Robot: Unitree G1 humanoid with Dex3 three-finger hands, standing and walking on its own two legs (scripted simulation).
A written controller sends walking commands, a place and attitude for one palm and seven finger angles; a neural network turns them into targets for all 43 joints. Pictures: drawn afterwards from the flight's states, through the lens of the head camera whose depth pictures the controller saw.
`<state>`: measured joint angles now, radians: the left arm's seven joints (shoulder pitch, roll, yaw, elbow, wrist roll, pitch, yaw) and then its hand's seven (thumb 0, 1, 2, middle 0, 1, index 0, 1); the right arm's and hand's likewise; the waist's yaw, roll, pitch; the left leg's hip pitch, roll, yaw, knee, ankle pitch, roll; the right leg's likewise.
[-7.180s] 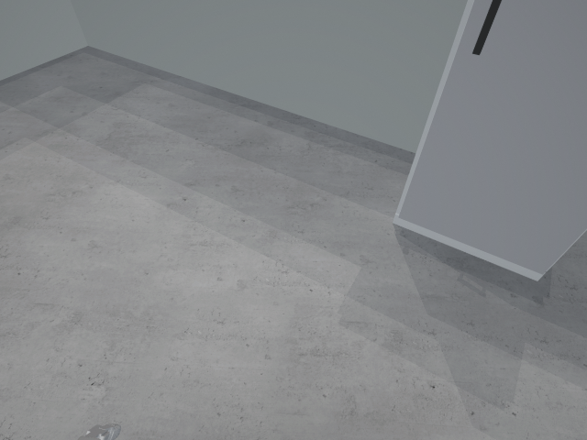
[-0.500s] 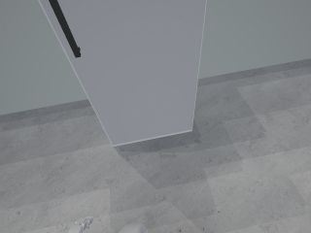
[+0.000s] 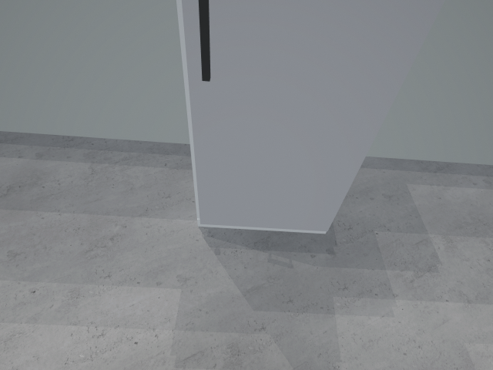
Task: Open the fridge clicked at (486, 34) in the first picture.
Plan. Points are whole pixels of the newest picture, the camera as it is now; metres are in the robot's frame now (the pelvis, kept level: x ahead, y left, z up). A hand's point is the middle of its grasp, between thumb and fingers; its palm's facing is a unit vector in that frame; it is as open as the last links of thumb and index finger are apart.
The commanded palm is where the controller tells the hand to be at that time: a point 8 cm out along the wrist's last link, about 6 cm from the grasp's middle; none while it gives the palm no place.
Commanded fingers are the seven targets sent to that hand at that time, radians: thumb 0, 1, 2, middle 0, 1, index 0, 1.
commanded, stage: take the last steps up to it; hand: left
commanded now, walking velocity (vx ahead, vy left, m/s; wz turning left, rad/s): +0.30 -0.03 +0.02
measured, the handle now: (205, 11) +0.78 +0.17 +0.22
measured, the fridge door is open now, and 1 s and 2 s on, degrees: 0 0 0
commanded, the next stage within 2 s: come to a stop and stand still in 0.80 s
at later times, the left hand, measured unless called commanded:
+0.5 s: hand (180, 367) +0.16 +0.13 -0.16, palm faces +0.07 -0.97 -0.23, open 7.2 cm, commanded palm none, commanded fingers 0.00 0.90 0.90 -0.20 -0.30 -0.20 -0.30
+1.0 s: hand (166, 283) +0.32 +0.20 -0.18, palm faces +0.07 -0.98 -0.18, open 7.3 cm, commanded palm none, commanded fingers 0.00 0.90 0.90 -0.20 -0.30 -0.20 -0.30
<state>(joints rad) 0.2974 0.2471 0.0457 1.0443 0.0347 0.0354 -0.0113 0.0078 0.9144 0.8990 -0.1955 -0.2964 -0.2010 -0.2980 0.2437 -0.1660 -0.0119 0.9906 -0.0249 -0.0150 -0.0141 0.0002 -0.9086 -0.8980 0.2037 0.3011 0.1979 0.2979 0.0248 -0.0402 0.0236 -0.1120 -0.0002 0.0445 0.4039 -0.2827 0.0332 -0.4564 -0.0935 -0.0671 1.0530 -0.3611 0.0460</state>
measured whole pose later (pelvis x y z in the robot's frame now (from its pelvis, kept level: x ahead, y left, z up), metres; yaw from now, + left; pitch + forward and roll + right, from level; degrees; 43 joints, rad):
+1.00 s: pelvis +0.30 +0.02 +0.00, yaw +1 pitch -1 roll +0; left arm 0.26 0.17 0.04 1.08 0.03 -0.01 0.02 0.00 0.92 0.90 -0.19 -0.30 -0.20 -0.30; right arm 0.20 -0.16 -0.03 1.03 -0.02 -0.06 -0.03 -0.03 -0.95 -0.90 0.20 0.30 0.20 0.30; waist 0.01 -0.03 0.04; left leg -0.21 0.00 0.18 0.43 -0.21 0.07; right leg -0.46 -0.10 -0.06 0.98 -0.34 0.03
